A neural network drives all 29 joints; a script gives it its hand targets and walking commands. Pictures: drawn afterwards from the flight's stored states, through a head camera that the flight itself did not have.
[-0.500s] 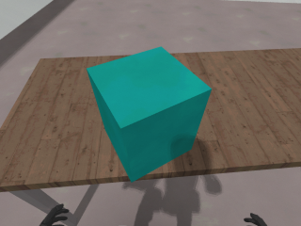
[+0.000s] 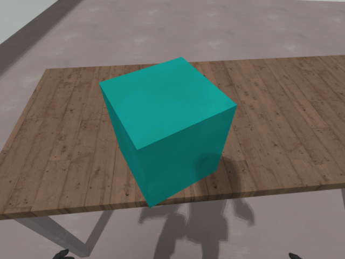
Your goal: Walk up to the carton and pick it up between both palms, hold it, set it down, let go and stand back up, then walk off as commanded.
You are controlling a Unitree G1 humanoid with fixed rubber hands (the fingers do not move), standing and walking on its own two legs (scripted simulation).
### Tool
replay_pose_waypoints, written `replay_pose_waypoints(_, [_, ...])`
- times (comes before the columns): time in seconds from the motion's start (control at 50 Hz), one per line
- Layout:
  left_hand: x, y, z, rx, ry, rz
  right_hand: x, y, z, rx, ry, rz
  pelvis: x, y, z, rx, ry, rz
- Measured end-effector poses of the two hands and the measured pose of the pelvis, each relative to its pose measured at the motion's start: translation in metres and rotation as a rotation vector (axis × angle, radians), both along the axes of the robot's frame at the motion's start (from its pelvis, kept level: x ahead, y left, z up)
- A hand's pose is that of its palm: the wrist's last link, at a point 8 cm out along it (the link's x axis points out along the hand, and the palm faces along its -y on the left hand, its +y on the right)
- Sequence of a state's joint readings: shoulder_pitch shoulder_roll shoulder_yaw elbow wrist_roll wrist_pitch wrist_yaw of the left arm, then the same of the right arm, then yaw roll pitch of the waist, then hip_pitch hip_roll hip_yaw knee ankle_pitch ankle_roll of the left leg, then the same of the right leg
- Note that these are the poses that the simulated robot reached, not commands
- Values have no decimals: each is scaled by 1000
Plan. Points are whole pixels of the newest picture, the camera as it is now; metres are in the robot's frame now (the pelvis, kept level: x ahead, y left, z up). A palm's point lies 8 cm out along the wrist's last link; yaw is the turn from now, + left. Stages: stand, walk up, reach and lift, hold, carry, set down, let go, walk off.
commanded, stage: stand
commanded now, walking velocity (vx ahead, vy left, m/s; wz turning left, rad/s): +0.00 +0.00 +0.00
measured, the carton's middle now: (165, 132) +0.38 +0.04 +0.09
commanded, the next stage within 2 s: walk up in 1.62 s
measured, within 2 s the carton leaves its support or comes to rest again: neither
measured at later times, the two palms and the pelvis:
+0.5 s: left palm out of the picture +0.10 +0.29 -0.09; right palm out of the picture +0.09 -0.28 -0.09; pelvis +0.00 +0.01 +0.03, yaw -1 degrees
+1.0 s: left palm out of the picture +0.08 +0.30 -0.08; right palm out of the picture +0.09 -0.28 -0.09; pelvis +0.00 +0.01 +0.03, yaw -1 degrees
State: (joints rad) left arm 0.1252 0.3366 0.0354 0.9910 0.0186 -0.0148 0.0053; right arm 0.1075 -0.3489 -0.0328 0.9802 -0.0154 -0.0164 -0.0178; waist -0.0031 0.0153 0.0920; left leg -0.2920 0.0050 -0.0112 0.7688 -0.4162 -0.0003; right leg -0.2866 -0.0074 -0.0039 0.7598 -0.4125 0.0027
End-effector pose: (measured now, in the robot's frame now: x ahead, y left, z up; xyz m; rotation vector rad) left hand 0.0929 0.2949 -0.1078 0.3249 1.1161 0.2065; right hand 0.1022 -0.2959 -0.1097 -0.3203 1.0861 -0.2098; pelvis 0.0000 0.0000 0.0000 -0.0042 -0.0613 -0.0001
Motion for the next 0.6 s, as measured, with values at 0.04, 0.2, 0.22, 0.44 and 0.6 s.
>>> replay_pose_waypoints(0.04, [-2,0,1,1,9,5,-2,1,0,6,12,1,-1,0,2,2,0,-1])
replay_pose_waypoints(0.2, [-2,-3,9,-6,15,9,-7,7,4,28,36,-8,-2,0,11,4,-6,-8])
replay_pose_waypoints(0.22, [-2,-3,10,-7,16,8,-7,9,5,30,35,-9,-2,1,13,4,-9,-9])
replay_pose_waypoints(0.44, [9,-4,21,-32,-7,-4,-8,13,19,30,19,-22,-3,5,25,1,-19,-16])
replay_pose_waypoints(0.6, [0,1,24,-27,20,5,-12,14,24,34,26,-35,-4,7,30,5,-15,-26])
